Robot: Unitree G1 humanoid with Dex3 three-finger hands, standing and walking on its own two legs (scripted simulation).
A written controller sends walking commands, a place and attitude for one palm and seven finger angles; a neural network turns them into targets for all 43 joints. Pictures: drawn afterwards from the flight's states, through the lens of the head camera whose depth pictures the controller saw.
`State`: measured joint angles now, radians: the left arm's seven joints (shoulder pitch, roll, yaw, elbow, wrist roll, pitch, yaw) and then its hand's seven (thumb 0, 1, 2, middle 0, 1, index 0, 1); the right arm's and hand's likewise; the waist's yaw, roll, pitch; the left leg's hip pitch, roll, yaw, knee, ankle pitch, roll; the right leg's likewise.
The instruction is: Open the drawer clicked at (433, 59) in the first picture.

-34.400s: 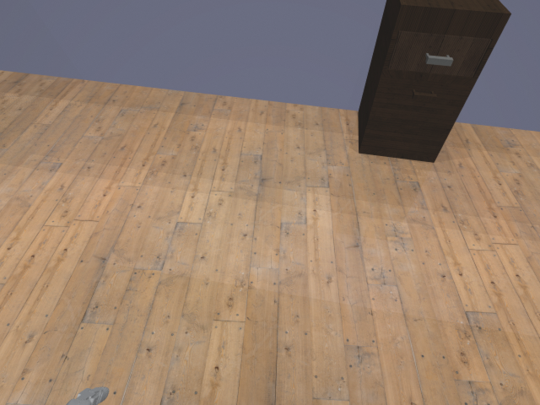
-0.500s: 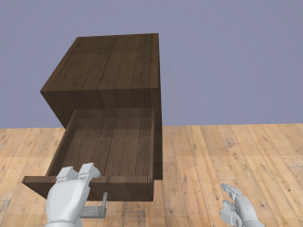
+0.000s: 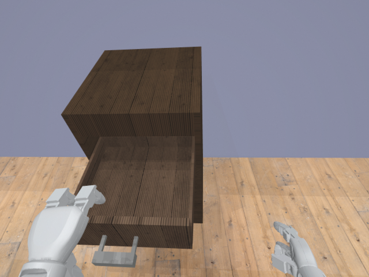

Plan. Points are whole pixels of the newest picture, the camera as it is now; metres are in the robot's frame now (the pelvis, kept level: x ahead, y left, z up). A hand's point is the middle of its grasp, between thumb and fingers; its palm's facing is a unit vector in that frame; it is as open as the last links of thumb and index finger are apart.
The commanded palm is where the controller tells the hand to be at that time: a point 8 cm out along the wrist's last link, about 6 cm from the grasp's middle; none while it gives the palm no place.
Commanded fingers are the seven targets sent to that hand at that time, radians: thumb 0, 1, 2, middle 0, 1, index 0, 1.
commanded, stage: draw the hand back to the body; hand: left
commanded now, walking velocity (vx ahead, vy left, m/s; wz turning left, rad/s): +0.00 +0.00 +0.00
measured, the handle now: (117, 249) +0.21 +0.23 -0.14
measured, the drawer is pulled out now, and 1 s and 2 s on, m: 0.30 0.30 0.30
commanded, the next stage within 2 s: step back with the hand held close in 1.04 s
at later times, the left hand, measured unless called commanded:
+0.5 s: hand (52, 207) +0.18 +0.25 +0.15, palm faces +0.34 -0.86 -0.39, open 11.7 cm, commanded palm +0.13 +0.29 +0.17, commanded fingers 0.00 0.34 0.66 -0.24 -0.66 -0.24 -0.66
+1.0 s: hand (31, 210) +0.16 +0.26 +0.17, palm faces +0.43 -0.82 -0.39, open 7.7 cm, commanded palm +0.11 +0.30 +0.20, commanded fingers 0.00 0.90 0.90 -0.20 -0.30 -0.20 -0.30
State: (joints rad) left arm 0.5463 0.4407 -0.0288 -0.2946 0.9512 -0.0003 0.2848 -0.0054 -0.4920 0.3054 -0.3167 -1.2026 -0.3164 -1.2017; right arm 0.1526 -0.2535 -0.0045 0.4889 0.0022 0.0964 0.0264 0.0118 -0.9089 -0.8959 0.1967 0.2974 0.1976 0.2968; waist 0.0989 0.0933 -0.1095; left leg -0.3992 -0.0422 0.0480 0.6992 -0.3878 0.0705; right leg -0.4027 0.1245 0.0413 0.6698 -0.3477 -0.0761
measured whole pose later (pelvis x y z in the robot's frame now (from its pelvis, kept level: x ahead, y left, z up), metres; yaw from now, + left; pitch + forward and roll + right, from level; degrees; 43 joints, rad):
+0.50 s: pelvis +0.02 +0.02 +0.02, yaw +4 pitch -1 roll -1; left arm 0.61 0.33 0.19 -0.48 -0.07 -0.09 0.11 -0.01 0.01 0.52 -0.27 -0.87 -0.27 -0.87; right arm 0.21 -0.22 0.03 0.59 0.02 -0.10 -0.05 0.01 -0.91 -0.90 0.20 0.30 0.20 0.30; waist 0.03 0.08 -0.01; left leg -0.16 -0.09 -0.01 0.47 -0.29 0.09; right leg -0.14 0.07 0.01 0.43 -0.27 -0.04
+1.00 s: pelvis +0.00 +0.01 +0.02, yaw +4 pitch -2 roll -1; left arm 0.58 0.33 0.27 -0.48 -0.09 -0.10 0.11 0.01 0.81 0.87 -0.21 -0.36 -0.21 -0.36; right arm 0.19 -0.22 0.02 0.60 0.03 -0.08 -0.05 0.01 -0.91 -0.90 0.20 0.30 0.20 0.30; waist 0.05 0.07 0.00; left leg -0.12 -0.08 -0.02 0.43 -0.26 0.08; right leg -0.10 0.08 0.00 0.38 -0.23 -0.06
